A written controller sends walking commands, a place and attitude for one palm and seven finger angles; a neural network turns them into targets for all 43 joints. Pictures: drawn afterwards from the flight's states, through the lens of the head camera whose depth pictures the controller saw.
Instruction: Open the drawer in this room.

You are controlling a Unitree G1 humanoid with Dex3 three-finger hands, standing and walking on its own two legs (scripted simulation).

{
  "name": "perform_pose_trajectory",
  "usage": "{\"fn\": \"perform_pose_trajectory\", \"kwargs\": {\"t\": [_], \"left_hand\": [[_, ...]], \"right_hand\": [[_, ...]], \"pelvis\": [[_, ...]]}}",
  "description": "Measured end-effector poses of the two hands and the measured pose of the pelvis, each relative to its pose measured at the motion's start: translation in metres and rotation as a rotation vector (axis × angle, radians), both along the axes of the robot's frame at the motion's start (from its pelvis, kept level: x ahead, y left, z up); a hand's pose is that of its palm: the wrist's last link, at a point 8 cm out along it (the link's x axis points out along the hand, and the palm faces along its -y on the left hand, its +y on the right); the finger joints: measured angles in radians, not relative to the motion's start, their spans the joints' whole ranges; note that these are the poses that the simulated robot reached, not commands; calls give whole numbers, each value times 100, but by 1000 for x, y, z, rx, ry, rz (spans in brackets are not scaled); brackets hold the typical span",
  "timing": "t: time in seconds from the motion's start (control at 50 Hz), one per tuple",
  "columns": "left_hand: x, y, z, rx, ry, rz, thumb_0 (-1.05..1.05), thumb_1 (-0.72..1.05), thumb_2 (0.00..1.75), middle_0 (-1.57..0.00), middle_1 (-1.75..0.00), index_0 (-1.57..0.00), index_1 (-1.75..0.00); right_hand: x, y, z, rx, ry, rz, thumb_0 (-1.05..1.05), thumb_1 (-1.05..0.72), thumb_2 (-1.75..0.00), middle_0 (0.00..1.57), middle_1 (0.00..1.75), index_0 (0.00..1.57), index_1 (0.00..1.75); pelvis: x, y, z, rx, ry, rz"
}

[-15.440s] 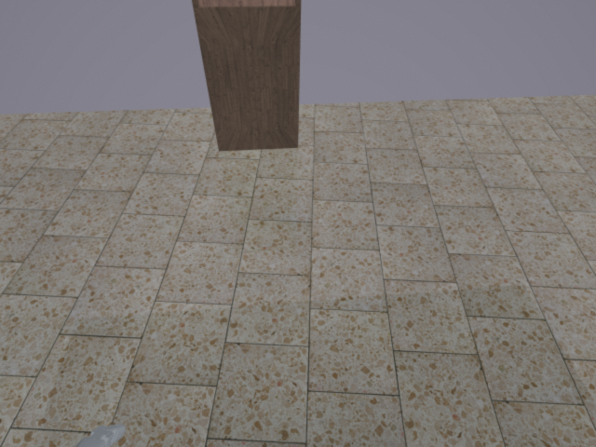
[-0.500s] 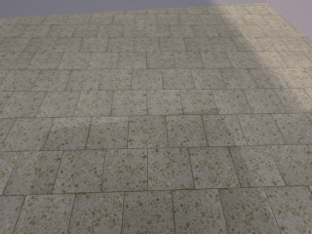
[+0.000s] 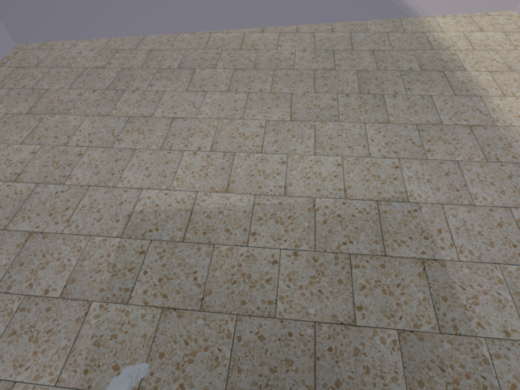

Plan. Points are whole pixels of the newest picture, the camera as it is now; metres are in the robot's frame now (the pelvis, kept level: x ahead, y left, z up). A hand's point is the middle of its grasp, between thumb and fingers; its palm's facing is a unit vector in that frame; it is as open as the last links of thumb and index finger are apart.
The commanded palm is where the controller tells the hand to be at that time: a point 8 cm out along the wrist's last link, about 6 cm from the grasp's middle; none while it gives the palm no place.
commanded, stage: turn or walk to find it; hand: left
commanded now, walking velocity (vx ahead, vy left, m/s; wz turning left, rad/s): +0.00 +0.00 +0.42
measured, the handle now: out of the picture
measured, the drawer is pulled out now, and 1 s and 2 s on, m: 0.00 0.00 0.00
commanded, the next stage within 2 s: none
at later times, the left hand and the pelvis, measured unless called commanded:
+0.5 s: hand out of the picture -0.06 +0.24 -0.18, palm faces +0.29 -0.93 -0.23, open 7.4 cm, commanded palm none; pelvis -0.04 +0.03 +0.00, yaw +14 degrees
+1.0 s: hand out of the picture -0.04 +0.21 -0.14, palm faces +0.40 -0.87 -0.28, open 7.4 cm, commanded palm none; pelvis -0.07 -0.02 +0.00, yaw +25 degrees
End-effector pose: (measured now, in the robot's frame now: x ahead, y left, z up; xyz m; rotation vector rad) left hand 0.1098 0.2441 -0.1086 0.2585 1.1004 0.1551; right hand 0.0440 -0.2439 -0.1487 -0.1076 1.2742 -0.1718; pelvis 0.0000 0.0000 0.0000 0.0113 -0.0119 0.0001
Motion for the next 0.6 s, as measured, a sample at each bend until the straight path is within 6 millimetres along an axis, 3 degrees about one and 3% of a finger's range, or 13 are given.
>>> {"fn": "perform_pose_trajectory", "kwargs": {"t": [0.16, 0.28, 0.36, 0.48, 0.54, 0.6], "left_hand": [[-54, -18, 11, -3, 39, 100, 1, 91, 90, -20, -30, -20, -30], [-95, -14, 3, -27, 84, 187, 1, 91, 90, -20, -30, -20, -30], [-129, -2, -9, -50, 118, 252, 1, 91, 90, -20, -30, -20, -30], [-186, 31, -39, -84, 191, 356, 1, 91, 90, -20, -30, -20, -30], [-203, 42, -37, -87, 231, 381, 1, 91, 90, -20, -30, -20, -30], [-206, 50, -29, -89, 216, 401, 1, 91, 90, -20, -30, -20, -30]], "right_hand": [[-9, -23, 5, 3, 61, 63, 1, -91, -90, 20, 30, 20, 30], [-6, -21, 11, -24, 102, 137, 1, -91, -90, 19, 30, 19, 30], [13, -6, 16, -49, 83, 210, 1, -91, -90, 19, 30, 19, 30], [50, 37, 24, -89, -51, 314, 1, -91, -90, 19, 30, 19, 30], [57, 55, 36, -89, -101, 342, 1, -91, -90, 19, 30, 19, 30], [58, 68, 43, -86, -114, 368, 0, -91, -90, 20, 30, 20, 30]], "pelvis": [[-11, -14, 12, 28, -13, 94], [-18, -11, 13, 26, -4, 158], [-25, -2, 9, 15, -1, 199], [-40, 23, -4, -3, -8, 247], [-44, 30, 2, -18, -14, 255], [-49, 35, 9, -35, -14, 281]]}}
